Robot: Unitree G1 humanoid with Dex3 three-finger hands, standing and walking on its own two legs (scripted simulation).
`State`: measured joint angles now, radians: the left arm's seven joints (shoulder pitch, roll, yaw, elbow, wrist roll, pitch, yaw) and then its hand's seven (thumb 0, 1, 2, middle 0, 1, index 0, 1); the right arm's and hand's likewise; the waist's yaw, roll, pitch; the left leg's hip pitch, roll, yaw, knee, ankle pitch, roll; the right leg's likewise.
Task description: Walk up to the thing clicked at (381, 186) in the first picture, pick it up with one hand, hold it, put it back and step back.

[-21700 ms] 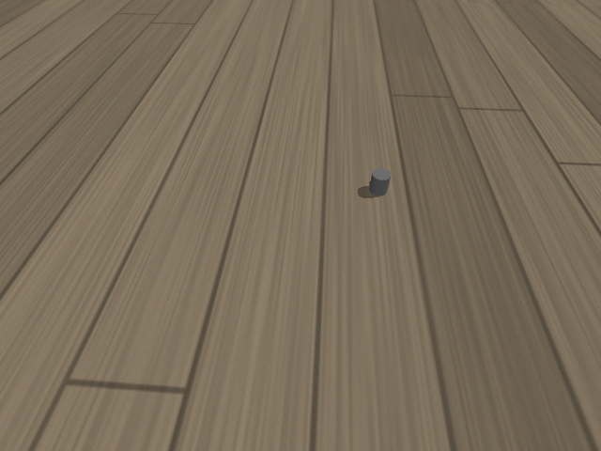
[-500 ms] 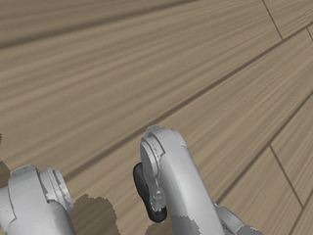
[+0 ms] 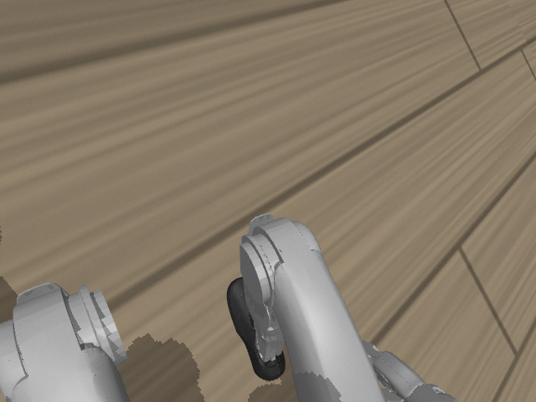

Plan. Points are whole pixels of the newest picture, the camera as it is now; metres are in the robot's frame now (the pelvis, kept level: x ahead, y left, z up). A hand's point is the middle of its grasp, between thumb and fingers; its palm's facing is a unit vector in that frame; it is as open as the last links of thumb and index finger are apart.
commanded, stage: close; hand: left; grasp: from above
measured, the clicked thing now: out of the picture +0.45 +0.36 -0.25
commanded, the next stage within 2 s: settle in 0.20 s
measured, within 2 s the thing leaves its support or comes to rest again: leaves its support in 0.64 s
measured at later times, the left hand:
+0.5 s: hand out of the picture +0.44 +0.36 -0.21, palm faces -0.44 -0.14 -0.88, open 11.9 cm
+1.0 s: hand out of the picture +0.44 +0.37 -0.12, palm faces -0.46 -0.11 -0.88, open 11.6 cm
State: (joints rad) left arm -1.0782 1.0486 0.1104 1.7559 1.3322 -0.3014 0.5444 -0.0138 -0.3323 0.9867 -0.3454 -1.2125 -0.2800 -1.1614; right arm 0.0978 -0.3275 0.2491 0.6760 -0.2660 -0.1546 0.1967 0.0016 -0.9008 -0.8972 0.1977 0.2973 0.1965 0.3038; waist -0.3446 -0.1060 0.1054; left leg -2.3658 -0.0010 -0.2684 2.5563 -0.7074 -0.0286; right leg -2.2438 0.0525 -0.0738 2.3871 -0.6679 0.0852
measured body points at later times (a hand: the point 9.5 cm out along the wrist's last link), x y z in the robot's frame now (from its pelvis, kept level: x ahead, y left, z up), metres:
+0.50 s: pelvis +0.00 +0.00 +0.00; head +0.26 +0.13 +0.35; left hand +0.46 +0.37 -0.16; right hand +0.07 -0.26 -0.07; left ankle +0.06 +0.13 -0.27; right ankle +0.12 -0.14 -0.26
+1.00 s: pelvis +0.00 +0.00 +0.04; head +0.24 +0.11 +0.40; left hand +0.46 +0.38 -0.07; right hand +0.12 -0.26 -0.06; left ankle +0.06 +0.13 -0.27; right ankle +0.12 -0.14 -0.26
